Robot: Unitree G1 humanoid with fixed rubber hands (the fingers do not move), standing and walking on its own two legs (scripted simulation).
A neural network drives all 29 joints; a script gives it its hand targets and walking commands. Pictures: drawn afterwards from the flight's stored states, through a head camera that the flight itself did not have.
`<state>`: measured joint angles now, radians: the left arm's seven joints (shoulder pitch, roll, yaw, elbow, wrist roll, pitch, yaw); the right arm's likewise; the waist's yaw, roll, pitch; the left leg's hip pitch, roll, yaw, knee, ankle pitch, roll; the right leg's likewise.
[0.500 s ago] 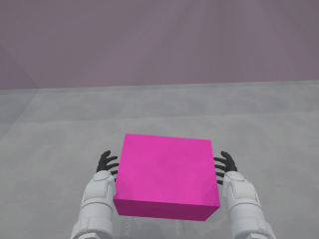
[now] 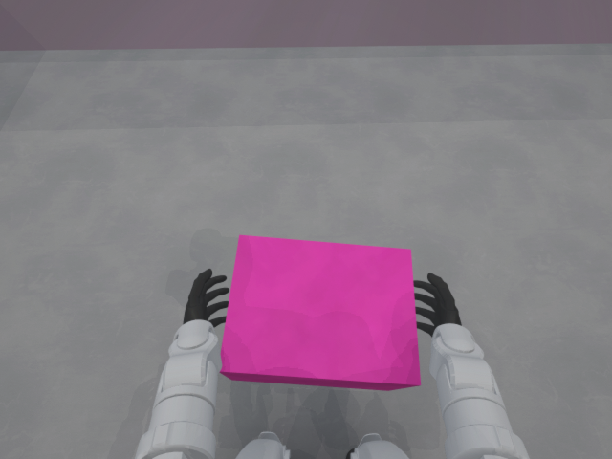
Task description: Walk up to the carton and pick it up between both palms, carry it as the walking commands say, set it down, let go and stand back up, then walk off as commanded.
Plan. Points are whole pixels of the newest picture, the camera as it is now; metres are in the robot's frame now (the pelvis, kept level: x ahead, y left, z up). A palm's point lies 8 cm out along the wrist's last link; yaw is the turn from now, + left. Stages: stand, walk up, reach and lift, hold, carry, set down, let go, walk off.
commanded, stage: set down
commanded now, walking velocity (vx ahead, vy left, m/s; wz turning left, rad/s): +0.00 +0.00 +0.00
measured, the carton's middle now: (317, 317) +0.34 +0.01 -0.13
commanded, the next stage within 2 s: none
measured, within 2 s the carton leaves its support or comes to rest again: neither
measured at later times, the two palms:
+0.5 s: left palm (215, 324) +0.32 +0.18 -0.14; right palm (422, 323) +0.33 -0.17 -0.15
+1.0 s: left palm (222, 328) +0.35 +0.19 -0.24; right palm (401, 326) +0.35 -0.16 -0.24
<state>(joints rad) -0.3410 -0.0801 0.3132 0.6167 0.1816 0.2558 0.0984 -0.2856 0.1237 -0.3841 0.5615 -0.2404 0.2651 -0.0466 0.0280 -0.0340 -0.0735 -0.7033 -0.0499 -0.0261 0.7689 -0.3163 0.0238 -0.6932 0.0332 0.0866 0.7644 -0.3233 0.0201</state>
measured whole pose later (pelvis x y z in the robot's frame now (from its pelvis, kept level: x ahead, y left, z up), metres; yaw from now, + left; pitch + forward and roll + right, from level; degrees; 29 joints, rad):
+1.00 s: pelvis -0.06 -0.01 -0.16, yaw +1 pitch +33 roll -1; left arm -0.73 -0.01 0.33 0.60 0.18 0.29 0.16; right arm -0.69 0.03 -0.41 0.57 -0.12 0.29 -0.11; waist 0.02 -0.03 -0.07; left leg -1.61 -0.08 -0.03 1.52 -0.49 0.01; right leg -1.59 0.05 0.05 1.53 -0.52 0.03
